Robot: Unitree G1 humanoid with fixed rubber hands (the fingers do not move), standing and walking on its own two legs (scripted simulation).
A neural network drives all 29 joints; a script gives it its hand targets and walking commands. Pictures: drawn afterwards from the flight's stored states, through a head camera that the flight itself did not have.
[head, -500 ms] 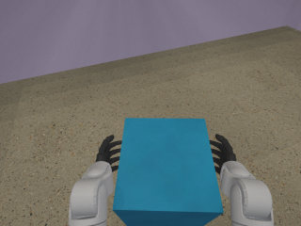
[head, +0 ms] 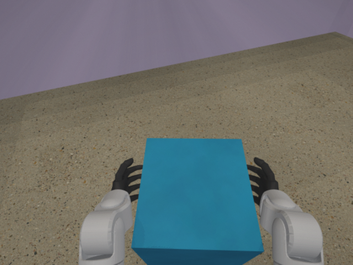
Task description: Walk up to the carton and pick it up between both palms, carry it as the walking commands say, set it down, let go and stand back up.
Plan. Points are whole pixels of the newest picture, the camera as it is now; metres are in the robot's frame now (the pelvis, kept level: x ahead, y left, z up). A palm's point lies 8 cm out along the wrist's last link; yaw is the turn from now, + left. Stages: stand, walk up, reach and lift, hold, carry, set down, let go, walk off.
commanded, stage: carry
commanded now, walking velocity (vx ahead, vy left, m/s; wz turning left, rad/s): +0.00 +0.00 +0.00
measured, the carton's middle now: (192, 208) +0.25 +0.00 +0.02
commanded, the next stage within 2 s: hold in 0.84 s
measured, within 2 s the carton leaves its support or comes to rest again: neither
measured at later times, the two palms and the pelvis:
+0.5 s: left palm (122, 194) +0.24 +0.14 +0.09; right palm (267, 194) +0.25 -0.15 +0.09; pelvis +0.00 +0.00 +0.00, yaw +0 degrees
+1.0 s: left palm (132, 207) +0.26 +0.14 +0.02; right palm (260, 212) +0.25 -0.15 +0.02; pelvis +0.00 +0.00 +0.00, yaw -4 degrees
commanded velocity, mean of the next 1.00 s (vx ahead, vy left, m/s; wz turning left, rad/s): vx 0.00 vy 0.00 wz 0.00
